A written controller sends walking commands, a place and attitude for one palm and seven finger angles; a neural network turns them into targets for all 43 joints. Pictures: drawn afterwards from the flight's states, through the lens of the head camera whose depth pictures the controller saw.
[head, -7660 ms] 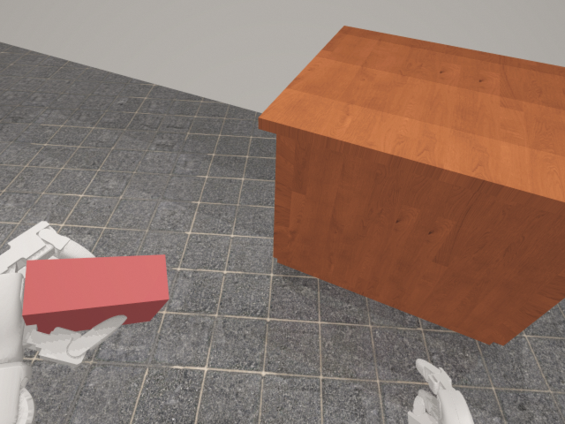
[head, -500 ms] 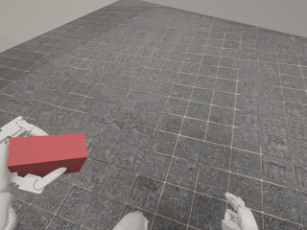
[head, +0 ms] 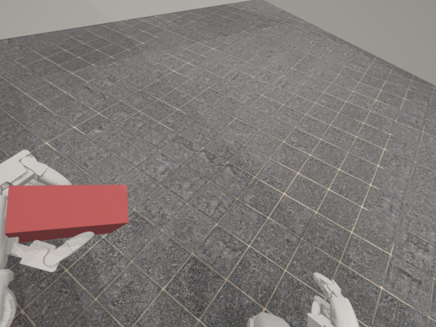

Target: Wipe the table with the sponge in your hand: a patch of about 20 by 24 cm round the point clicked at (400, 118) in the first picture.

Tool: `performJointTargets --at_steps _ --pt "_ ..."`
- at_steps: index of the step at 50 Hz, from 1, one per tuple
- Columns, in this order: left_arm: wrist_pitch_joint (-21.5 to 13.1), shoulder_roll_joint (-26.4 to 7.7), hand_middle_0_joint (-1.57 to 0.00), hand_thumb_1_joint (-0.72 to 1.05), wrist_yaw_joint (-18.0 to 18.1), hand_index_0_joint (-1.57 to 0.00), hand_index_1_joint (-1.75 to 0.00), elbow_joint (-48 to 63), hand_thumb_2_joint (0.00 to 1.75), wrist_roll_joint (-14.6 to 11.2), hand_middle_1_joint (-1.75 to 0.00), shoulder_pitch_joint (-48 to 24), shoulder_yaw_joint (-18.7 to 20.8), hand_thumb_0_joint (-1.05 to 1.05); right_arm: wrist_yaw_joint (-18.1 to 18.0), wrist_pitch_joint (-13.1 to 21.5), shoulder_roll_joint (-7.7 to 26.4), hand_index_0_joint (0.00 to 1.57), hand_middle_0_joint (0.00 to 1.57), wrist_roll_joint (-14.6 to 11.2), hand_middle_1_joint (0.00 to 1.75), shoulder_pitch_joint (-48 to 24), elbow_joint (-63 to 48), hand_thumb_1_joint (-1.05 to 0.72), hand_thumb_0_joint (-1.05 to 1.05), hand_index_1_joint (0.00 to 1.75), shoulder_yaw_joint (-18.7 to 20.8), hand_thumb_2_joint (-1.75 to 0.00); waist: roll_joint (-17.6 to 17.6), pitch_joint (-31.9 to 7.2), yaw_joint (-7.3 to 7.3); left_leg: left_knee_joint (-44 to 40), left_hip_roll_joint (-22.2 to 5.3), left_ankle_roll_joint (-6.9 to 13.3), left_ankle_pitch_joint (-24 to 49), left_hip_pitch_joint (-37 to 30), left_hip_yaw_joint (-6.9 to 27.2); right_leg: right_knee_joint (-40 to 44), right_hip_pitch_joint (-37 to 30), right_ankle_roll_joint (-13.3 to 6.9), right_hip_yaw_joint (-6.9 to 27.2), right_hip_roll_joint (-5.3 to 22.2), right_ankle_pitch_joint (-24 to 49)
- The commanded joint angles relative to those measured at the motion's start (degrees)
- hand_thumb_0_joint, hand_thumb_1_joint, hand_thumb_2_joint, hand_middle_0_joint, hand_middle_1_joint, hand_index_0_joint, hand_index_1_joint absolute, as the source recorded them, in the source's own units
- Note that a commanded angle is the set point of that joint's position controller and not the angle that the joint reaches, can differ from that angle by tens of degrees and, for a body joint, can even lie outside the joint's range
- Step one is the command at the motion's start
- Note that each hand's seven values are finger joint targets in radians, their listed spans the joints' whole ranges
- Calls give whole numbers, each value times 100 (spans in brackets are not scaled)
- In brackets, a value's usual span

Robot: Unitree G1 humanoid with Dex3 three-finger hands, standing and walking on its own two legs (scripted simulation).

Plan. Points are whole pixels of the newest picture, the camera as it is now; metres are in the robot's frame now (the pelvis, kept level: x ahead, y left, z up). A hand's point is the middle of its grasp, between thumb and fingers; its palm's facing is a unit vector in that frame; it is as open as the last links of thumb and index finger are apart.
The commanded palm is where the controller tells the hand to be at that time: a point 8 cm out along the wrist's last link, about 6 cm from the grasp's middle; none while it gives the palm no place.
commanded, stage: turn to face it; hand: left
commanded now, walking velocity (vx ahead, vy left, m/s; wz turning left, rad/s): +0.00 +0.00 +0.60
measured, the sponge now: (86, 213) +0.23 +0.20 +0.16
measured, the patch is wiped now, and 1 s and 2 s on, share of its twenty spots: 0.00 0.00 0.00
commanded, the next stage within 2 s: none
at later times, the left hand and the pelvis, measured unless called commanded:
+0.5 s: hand out of the picture +0.02 +0.24 +0.18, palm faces +0.58 -0.68 -0.45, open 9.5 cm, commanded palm -0.04 +0.27 +0.18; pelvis -0.11 -0.05 +0.01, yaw +17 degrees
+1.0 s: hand out of the picture -0.17 +0.22 +0.17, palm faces +0.76 -0.41 -0.50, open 9.5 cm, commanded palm -0.23 +0.22 +0.18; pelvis -0.20 -0.10 +0.00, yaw +34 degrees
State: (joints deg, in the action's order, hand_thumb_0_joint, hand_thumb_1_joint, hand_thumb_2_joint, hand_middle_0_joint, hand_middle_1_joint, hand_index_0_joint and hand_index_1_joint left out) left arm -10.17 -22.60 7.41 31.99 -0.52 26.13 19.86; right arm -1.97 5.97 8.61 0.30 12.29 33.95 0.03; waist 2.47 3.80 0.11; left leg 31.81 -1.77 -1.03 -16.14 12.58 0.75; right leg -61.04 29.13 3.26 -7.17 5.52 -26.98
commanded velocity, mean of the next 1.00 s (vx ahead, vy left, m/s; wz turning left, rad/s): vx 0.00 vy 0.00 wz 0.60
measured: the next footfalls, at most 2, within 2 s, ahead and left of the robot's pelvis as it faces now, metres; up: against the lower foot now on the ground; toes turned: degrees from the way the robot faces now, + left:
right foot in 0.22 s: +0.00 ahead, -0.13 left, +0.00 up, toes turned +3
left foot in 0.58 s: -0.16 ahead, +0.10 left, +0.00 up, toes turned +25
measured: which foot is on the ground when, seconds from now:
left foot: down 0.00-0.22, up 0.24-0.56, down 0.58-0.98, up 1.00-1.00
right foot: up 0.00-0.20, down 0.22-0.58, up 0.60-0.94, down 0.96-1.00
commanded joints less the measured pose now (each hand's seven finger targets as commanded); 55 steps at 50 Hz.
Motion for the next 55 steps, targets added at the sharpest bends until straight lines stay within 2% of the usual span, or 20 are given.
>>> performJointTargets --at_steps 1,9,10,11,12,15,17,24,28,30,31,34,37,46,47,48,49,50,51,55 --pt "-458 -785 -120 10 106 -120 -160 1740 130 -166 -160 -195 580 0 21 406 1014 20 20 -119 30 -349 -736 -90 0 30 348 -90 -2073 -456 -60 -1269 -1021 889 2152 272 908 362 -357 201 192 -255 193" --pt "-195 -611 -120 10 -11 -120 -160 597 130 -303 -160 -219 636 0 29 246 885 20 20 -86 30 -479 -718 -90 0 30 216 -90 -1327 -637 102 -992 -801 744 205 1048 1537 3334 -2307 190 146 -658 514" --pt "-170 -651 -120 10 -12 -120 -160 639 130 -261 -160 -377 596 0 39 219 809 20 20 -109 30 -487 -748 -90 0 30 198 -90 -816 -702 128 -423 -479 512 -563 1292 1234 4161 -2629 -6 408 -242 869" --pt "-108 -971 -120 10 42 -120 -160 652 130 -184 -160 -479 707 0 34 176 611 20 20 -120 30 -486 -797 -90 0 30 161 -90 703 -659 100 1010 139 97 -1447 2140 536 4817 -2929 -498 1712 1074 556" --pt "-69 -1261 -120 10 120 -120 -160 705 130 -233 -160 -564 937 0 -9 173 730 20 20 -126 30 -619 -860 -90 0 30 227 -90 1481 -603 162 2883 465 -151 -1648 2422 140 4923 -2397 -953 2931 2121 1230" --pt "-148 -1033 -120 10 81 -120 -160 925 130 -231 -160 -550 749 0 -46 142 769 20 20 -34 30 -837 -745 -90 0 30 237 -90 624 -481 -14 4439 132 -320 -574 2013 173 4682 -1413 -848 1534 1544 1332" --pt "-222 -1103 -120 10 91 -120 -160 1071 130 -255 -160 -408 818 0 -151 66 690 20 20 -77 30 -1089 -760 -90 0 30 153 -90 492 -495 34 4044 40 -351 -590 1910 -30 4555 -1579 -859 763 1381 1863" --pt "-306 -1060 -120 10 343 -120 -160 1229 130 -228 -160 37 1054 0 -312 111 792 20 20 69 30 -720 -901 -90 0 30 304 -90 668 -1003 262 1051 -102 -92 -1283 904 -584 4137 -2274 -1045 660 1636 2444" --pt "-338 -803 -120 10 327 -120 -160 1484 130 -313 -160 124 859 0 -252 6 870 20 20 50 30 -312 -948 -90 0 30 347 -90 -180 -1408 -155 -986 37 14 277 -356 -595 2172 -2019 -445 7 1177 2898" --pt "-579 -885 -120 10 240 -120 -160 1909 130 -301 -160 129 767 0 -179 109 1178 20 20 39 30 -393 -1060 -90 0 30 430 -90 -2671 -1015 -89 -1149 -2055 1086 4948 -1331 2173 42 448 168 -163 -43 -995" --pt "-652 -1031 -120 10 168 -120 -160 1794 130 -91 -160 153 928 0 -63 172 1073 20 20 17 30 -270 -915 -90 0 30 429 -90 -2141 -923 -63 -903 -2174 1318 5622 -1451 2228 -388 923 40 189 -36 -1318" --pt "-636 -935 -120 10 47 -120 -160 1838 130 -90 -160 -45 794 0 55 354 1098 20 20 -89 30 -419 -799 -90 0 30 476 -90 -1600 -577 -127 -962 -1560 1190 3490 -432 1621 -325 587 140 514 41 -227" --pt "-528 -822 -120 10 88 -120 -160 1967 130 -189 -160 142 739 0 87 403 1072 20 20 -149 30 -312 -798 -90 0 30 435 -90 -1986 -645 -80 -1131 -941 817 2772 21 882 326 -238 219 142 -295 293" --pt "-175 -688 -120 10 -6 -120 -160 819 130 -341 -160 -146 676 0 -6 270 905 20 20 -79 30 -490 -719 -90 0 30 240 -90 -1354 -763 87 -1159 -850 789 245 954 1693 3129 -2196 157 198 -675 343" --pt "-140 -773 -120 10 -4 -120 -160 837 130 -306 -160 -211 717 0 -1 237 845 20 20 -98 30 -512 -758 -90 0 30 206 -90 -1110 -798 126 -820 -627 641 -246 1099 1477 3905 -2521 39 297 -478 802" --pt "-102 -864 -120 10 19 -120 -160 865 130 -252 -160 -406 656 0 3 201 679 20 20 -117 30 -517 -787 -90 0 30 160 -90 -55 -818 101 226 -190 328 -1115 1724 1088 4633 -2903 -334 1181 482 748" --pt "-32 -1291 -120 10 90 -120 -160 843 130 -202 -160 -484 889 0 -24 180 646 20 20 -123 30 -658 -904 -90 0 30 185 -90 1528 -580 152 2317 532 -121 -1642 2517 151 5006 -2627 -945 3043 1968 855" --pt "-39 -1232 -120 10 136 -120 -160 862 130 -320 -160 -897 834 0 -76 252 836 20 20 -55 30 -735 -771 -90 0 30 205 -90 1123 -474 66 3602 388 -208 -1450 2306 374 5004 -1859 -1000 2680 2242 1578" --pt "-49 -885 -120 10 96 -120 -160 753 130 -310 -160 -804 566 0 -70 258 886 20 20 -73 30 -642 -674 -90 0 30 313 -90 965 -539 -63 4104 278 -240 -859 1961 482 4964 -1428 -714 2078 1874 1197" --pt "-216 -1027 -120 10 101 -120 -160 863 130 -238 -160 -358 780 0 -175 101 726 20 20 -24 30 -1048 -721 -90 0 30 169 -90 282 -598 4 4253 134 -376 -552 2159 -110 4486 -1908 -814 545 1300 2411"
